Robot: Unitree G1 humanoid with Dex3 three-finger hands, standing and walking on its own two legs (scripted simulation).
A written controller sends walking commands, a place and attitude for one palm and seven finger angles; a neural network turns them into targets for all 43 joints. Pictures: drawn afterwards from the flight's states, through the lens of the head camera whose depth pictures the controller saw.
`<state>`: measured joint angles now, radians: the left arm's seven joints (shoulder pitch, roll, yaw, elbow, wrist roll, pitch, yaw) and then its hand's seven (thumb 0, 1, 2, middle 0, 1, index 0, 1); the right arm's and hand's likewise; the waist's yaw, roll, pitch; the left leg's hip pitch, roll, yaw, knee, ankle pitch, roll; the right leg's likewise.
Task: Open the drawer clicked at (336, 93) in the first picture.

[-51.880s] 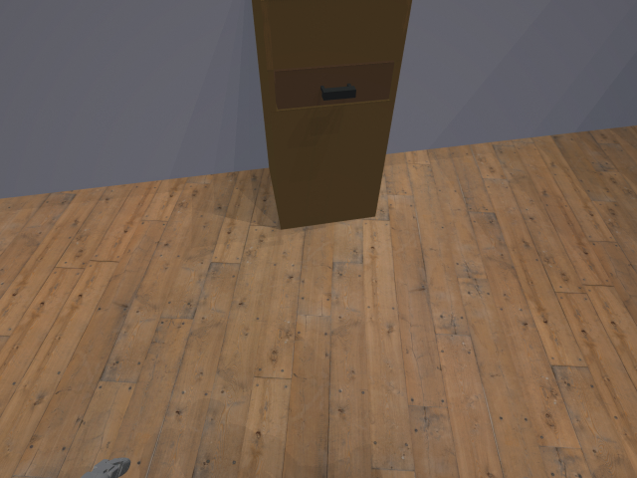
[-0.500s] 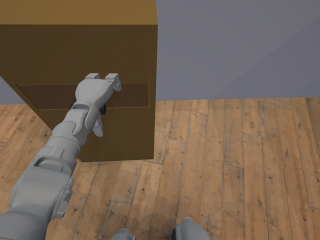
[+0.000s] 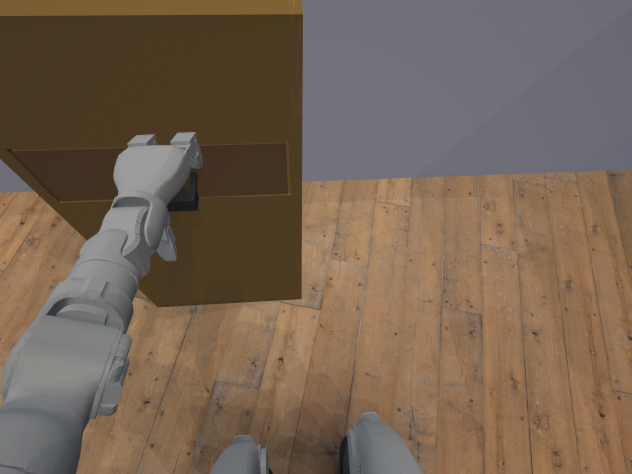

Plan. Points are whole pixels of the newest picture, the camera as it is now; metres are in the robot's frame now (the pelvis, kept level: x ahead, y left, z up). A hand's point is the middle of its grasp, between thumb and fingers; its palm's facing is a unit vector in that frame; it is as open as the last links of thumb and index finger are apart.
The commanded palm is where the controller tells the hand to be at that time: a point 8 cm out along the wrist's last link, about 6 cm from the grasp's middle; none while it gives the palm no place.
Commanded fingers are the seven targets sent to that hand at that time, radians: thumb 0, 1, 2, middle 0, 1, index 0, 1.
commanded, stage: lower the fingers behind the handle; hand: left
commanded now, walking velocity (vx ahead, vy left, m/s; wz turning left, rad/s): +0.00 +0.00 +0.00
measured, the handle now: (163, 189) +0.54 +0.20 -0.05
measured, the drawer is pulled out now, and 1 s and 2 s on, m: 0.00 0.00 0.00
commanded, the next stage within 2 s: close the thumb around the handle in 1.08 s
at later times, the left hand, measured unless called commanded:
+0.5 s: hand (161, 212) +0.49 +0.20 -0.04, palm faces -0.09 +0.00 -1.00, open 13.8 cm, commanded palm +0.48 +0.19 -0.01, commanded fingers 0.00 -0.50 0.30 -0.30 -1.20 -0.30 -1.20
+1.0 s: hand (165, 221) +0.49 +0.20 -0.07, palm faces -0.04 -0.02 -1.00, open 13.7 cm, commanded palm +0.48 +0.20 -0.02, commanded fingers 0.00 -0.50 0.30 -0.30 -1.20 -0.30 -1.20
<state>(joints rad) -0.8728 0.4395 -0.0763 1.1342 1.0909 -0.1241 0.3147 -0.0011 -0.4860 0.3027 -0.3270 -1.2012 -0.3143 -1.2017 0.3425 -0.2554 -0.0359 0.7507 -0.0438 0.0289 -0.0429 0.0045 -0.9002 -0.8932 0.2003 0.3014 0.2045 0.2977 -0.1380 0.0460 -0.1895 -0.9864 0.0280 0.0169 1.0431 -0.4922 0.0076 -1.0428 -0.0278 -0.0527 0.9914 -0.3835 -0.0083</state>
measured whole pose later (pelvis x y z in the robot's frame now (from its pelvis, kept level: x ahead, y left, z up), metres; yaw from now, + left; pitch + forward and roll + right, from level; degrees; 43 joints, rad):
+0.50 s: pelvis -0.02 +0.00 -0.02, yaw -1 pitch +28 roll -1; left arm -0.91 0.47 -0.03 1.21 1.11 -0.02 0.44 0.00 -0.49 0.30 -0.32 -1.20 -0.32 -1.22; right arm 0.30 -0.25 -0.02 0.74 -0.06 0.03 0.00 0.00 -0.90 -0.89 0.20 0.30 0.20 0.30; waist -0.16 0.07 -0.18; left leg -1.13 0.03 0.02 1.17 -0.52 0.02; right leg -1.19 -0.03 -0.04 1.10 -0.40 0.00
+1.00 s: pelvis -0.03 +0.01 -0.05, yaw -1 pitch +31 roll -2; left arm -0.92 0.49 0.00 1.15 1.13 -0.04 0.47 0.00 -0.49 0.30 -0.32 -1.19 -0.32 -1.24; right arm 0.27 -0.26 -0.02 0.74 -0.05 0.03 0.01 0.00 -0.90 -0.89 0.20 0.30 0.20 0.30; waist -0.17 0.07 -0.17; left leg -1.27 0.03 0.02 1.28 -0.54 0.02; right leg -1.32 -0.03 -0.04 1.20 -0.41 0.00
